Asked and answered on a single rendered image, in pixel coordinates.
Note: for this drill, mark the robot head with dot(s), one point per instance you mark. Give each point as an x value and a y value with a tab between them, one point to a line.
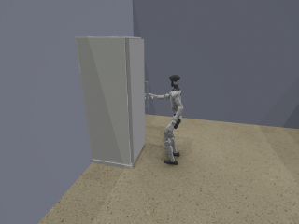
175	78

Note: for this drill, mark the left robot forearm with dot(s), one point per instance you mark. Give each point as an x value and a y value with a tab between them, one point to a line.
178	114

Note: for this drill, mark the right robot forearm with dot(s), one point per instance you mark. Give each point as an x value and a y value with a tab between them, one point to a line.
158	97

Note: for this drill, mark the left robot upper arm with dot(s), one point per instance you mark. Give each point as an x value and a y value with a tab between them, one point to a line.
176	99

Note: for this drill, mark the left robot foot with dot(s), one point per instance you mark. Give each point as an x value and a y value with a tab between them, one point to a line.
171	162

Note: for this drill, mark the fridge door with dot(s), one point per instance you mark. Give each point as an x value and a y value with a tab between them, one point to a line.
135	72

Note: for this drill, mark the right robot upper arm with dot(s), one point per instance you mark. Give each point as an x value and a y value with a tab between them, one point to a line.
167	96

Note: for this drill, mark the left robot hand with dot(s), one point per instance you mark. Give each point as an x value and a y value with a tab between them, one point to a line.
169	128

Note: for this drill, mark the handle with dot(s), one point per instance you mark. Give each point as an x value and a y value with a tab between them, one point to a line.
147	95

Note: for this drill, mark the right robot hand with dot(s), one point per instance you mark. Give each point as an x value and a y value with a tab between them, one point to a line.
150	96

